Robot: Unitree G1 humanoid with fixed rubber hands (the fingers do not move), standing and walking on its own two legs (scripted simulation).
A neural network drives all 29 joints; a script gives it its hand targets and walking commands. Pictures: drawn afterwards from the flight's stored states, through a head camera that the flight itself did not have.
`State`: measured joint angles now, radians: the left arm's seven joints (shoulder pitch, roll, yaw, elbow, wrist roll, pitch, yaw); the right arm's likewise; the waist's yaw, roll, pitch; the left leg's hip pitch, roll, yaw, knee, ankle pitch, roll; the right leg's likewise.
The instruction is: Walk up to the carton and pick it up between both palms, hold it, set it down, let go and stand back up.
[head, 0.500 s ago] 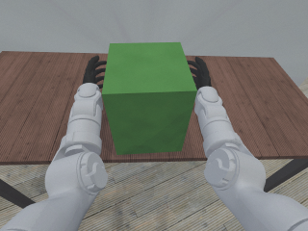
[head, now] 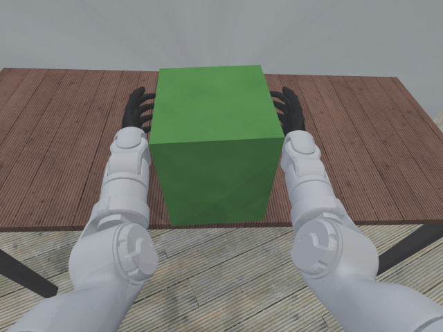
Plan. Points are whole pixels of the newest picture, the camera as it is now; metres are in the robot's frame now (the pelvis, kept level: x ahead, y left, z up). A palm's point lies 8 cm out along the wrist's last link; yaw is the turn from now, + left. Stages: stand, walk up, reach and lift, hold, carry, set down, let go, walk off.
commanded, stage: set down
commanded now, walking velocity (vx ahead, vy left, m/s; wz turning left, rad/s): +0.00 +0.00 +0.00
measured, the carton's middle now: (214, 148) +0.44 +0.04 +0.06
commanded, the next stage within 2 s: none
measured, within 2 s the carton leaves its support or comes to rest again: neither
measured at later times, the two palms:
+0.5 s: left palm (136, 130) +0.42 +0.18 +0.12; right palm (294, 135) +0.43 -0.11 +0.13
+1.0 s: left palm (138, 132) +0.42 +0.18 +0.12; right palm (295, 137) +0.43 -0.11 +0.12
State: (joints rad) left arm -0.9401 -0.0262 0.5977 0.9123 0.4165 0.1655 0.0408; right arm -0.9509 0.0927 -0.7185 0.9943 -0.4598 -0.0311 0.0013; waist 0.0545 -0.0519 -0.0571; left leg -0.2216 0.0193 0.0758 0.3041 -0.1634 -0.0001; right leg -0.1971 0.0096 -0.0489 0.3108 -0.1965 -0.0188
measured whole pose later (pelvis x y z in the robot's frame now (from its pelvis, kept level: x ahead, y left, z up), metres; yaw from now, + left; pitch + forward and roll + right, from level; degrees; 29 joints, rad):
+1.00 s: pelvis +0.00 +0.00 +0.00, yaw +0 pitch +4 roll +0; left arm -0.93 -0.10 0.69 0.80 0.52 0.15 -0.01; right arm -0.90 0.15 -0.76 0.84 -0.52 -0.03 0.07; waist 0.05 -0.06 0.00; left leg -0.19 0.02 0.11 0.27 -0.15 0.01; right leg -0.18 0.00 -0.06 0.29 -0.18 -0.01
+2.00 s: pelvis -0.01 -0.01 -0.02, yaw +0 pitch +20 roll -1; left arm -1.15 0.34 -0.08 1.41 -0.32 -0.12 0.07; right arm -1.21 -0.34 0.09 1.44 0.41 -0.06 -0.02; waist 0.06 -0.04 -0.26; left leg -0.64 0.06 0.04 0.49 -0.19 -0.03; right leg -0.59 0.04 -0.10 0.44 -0.21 -0.05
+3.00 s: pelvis -0.02 -0.01 +0.00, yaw +0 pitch +9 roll +0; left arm -1.11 0.42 0.02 1.01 -0.25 0.34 0.03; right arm -1.20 -0.40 0.15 1.17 0.51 0.25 -0.05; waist 0.05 -0.02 -0.13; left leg -0.37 0.05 0.04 0.34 -0.13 -0.02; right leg -0.32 0.04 -0.07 0.30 -0.15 -0.05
